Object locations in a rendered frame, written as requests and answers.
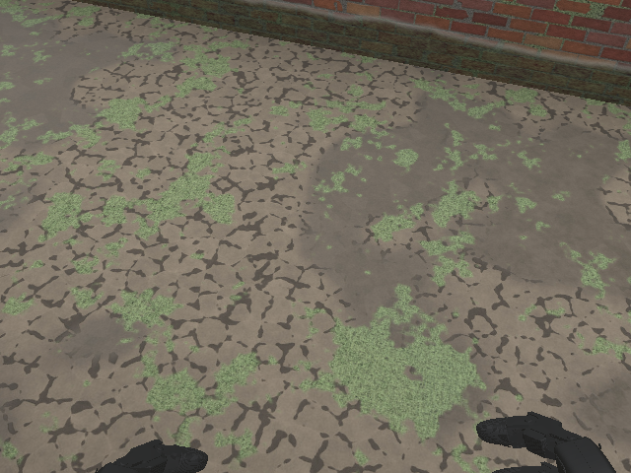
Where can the robot right hand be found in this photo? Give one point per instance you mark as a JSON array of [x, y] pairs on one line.
[[545, 437]]

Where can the robot left hand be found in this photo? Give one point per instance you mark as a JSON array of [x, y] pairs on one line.
[[155, 457]]

